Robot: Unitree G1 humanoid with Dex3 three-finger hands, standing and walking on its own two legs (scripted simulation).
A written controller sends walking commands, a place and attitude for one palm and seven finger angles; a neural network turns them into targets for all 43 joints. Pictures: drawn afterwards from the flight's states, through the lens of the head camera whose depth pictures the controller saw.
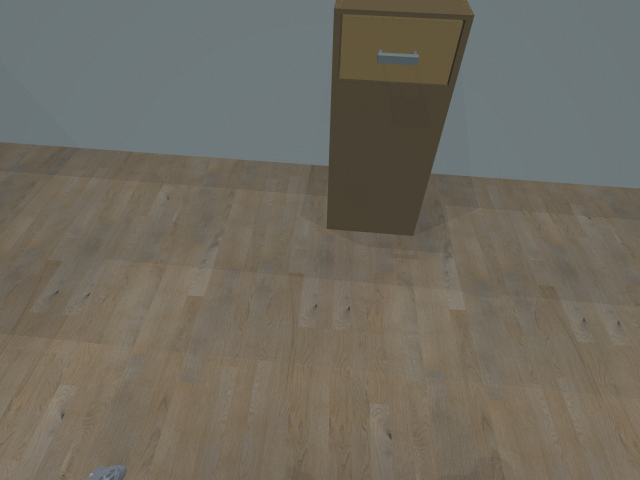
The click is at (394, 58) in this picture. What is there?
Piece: drawer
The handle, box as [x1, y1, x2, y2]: [377, 49, 418, 64]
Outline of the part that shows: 379,49 377,62 417,64 418,54 415,51 413,51 412,54 384,53 381,51 381,49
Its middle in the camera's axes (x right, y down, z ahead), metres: +0.22 -0.53 +1.13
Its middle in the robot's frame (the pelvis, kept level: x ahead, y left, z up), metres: +1.22 -0.16 +0.01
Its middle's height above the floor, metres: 0.78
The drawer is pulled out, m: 0.00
